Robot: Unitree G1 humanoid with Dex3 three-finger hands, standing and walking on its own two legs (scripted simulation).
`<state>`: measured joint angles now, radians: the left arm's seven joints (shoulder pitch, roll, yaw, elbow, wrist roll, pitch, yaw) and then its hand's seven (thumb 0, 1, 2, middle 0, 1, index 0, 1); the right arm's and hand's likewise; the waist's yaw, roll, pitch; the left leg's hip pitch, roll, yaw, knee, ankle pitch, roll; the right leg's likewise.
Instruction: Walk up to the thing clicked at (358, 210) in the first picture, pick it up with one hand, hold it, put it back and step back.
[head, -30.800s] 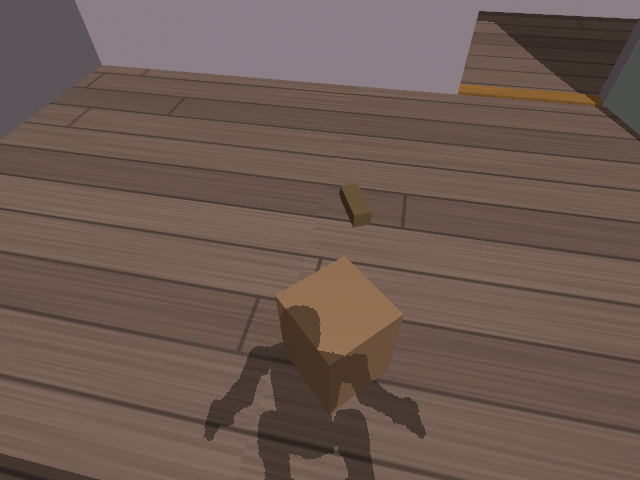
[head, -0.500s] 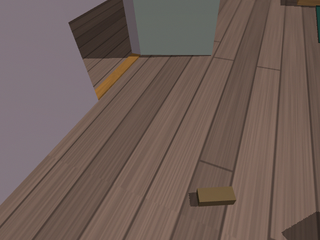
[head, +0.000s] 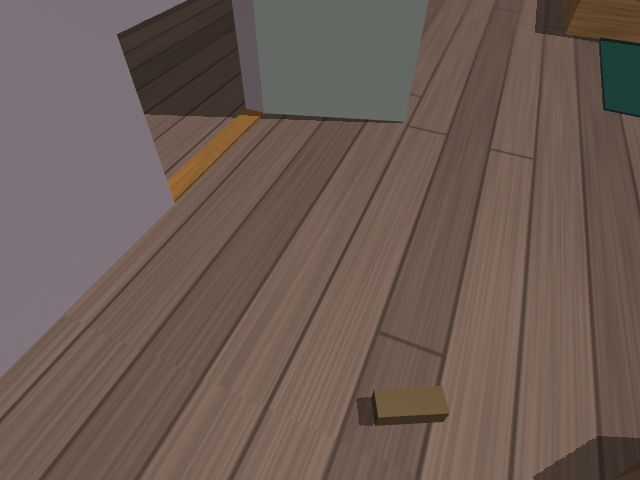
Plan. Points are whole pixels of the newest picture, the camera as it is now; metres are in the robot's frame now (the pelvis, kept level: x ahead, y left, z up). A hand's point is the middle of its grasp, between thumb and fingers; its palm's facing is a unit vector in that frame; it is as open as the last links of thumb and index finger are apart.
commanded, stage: walk up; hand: right
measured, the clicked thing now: (408, 405) +0.48 -0.28 -0.74
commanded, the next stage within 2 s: stand in 0.80 s
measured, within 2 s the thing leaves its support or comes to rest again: neither
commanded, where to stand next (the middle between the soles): +0.04 +0.00 m, yaw +2 degrees
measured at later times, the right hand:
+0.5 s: hand out of the picture +0.09 -0.25 -0.15, palm faces -0.04 +0.94 -0.33, open 7.4 cm
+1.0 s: hand out of the picture +0.08 -0.26 -0.15, palm faces -0.03 +0.94 -0.34, open 7.4 cm
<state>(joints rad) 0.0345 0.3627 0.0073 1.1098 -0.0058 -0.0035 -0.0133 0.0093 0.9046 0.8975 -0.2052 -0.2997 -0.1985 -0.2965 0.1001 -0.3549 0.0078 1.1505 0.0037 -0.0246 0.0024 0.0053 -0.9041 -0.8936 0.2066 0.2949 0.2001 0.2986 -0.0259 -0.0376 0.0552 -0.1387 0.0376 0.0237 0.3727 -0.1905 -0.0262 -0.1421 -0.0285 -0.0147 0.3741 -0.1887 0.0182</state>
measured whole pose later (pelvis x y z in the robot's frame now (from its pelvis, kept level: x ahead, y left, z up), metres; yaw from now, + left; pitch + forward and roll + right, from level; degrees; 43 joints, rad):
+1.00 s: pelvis +0.01 -0.01 +0.00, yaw +1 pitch -2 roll +0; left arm 0.09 0.35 0.01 1.15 0.01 -0.01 -0.01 0.01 0.90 0.90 -0.21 -0.30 -0.20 -0.30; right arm 0.11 -0.35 0.00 1.15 -0.01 -0.01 0.00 0.00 -0.90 -0.89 0.21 0.29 0.20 0.30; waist 0.00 0.00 0.04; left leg -0.12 0.04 0.00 0.32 -0.17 -0.04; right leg -0.11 -0.02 -0.04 0.32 -0.17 0.01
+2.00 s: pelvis +0.01 +0.00 +0.00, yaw +0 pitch -2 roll +0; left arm 0.11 0.35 0.01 1.13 0.01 -0.01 -0.01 0.01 0.90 0.90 -0.20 -0.30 -0.20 -0.30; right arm 0.12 -0.35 0.00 1.14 -0.01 -0.01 0.00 0.00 -0.90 -0.89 0.21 0.29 0.20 0.30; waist 0.00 0.00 0.04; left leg -0.10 0.04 0.02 0.30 -0.17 -0.03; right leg -0.10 -0.02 -0.02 0.31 -0.18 0.01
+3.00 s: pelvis +0.03 -0.01 +0.00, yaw +0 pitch -1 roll +0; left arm 0.11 0.35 0.01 1.13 0.01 -0.01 -0.01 0.01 0.90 0.90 -0.21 -0.30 -0.20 -0.30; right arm 0.13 -0.35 0.00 1.12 -0.01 -0.01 0.00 0.00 -0.90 -0.89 0.21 0.30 0.20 0.30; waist 0.00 0.00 0.04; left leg -0.09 0.05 0.02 0.30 -0.19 -0.04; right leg -0.09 -0.02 -0.02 0.31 -0.19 0.01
